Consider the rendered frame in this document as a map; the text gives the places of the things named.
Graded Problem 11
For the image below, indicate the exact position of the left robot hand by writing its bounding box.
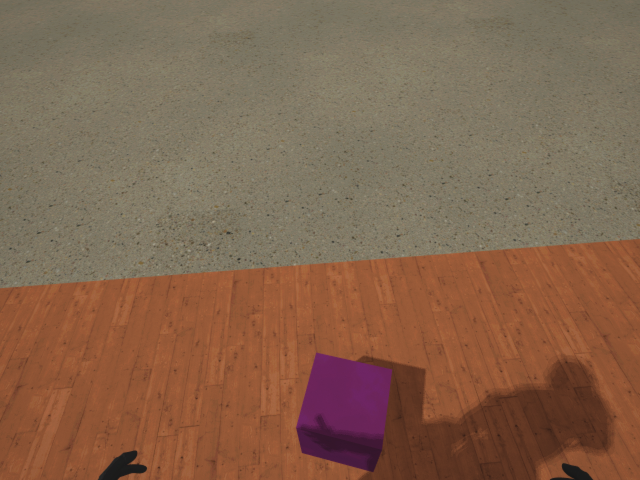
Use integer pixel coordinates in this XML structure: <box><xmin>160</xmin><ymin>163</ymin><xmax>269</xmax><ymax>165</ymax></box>
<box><xmin>98</xmin><ymin>450</ymin><xmax>147</xmax><ymax>480</ymax></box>

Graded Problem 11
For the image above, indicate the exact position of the carton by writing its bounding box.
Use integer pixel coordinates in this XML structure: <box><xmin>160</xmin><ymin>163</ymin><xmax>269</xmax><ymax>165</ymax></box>
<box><xmin>296</xmin><ymin>353</ymin><xmax>392</xmax><ymax>472</ymax></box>

